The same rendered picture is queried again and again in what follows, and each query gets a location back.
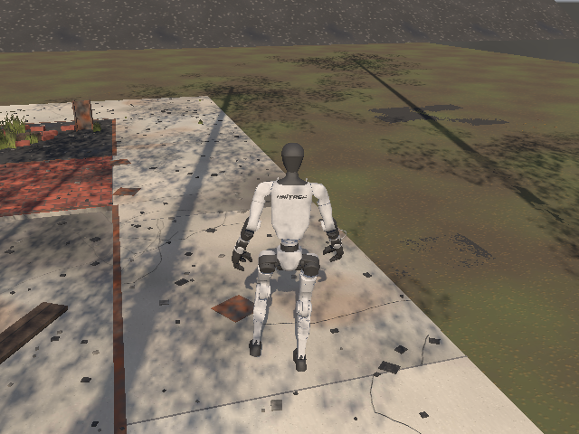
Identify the robot right forearm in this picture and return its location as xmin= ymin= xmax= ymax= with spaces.
xmin=326 ymin=218 xmax=342 ymax=249

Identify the left robot upper arm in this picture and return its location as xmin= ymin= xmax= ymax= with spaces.
xmin=246 ymin=181 xmax=273 ymax=231

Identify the right robot upper arm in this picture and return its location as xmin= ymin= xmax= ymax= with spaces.
xmin=310 ymin=183 xmax=336 ymax=231

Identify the left robot foot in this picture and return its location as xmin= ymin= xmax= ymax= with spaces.
xmin=249 ymin=339 xmax=261 ymax=357

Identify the left robot hand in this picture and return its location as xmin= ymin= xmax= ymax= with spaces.
xmin=232 ymin=250 xmax=252 ymax=271

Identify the right robot hand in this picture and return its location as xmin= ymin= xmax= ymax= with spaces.
xmin=323 ymin=245 xmax=344 ymax=262

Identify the right robot thigh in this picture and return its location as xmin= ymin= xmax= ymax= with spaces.
xmin=296 ymin=253 xmax=320 ymax=317

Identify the robot left forearm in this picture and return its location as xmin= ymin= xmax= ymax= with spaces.
xmin=234 ymin=217 xmax=254 ymax=254

